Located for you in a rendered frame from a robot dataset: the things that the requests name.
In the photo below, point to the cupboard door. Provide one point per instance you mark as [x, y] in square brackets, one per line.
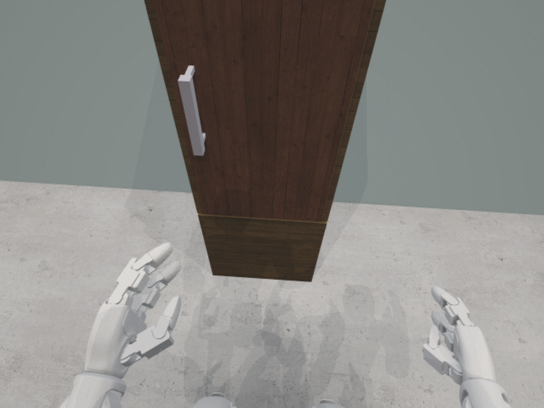
[273, 82]

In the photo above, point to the robot left hand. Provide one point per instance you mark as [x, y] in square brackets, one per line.
[122, 316]

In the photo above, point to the handle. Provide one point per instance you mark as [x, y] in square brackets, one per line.
[188, 96]

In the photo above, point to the robot right hand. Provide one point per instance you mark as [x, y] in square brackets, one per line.
[462, 337]

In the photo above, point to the left robot forearm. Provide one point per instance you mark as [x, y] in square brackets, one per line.
[95, 390]

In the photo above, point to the right robot forearm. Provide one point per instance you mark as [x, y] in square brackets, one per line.
[482, 393]

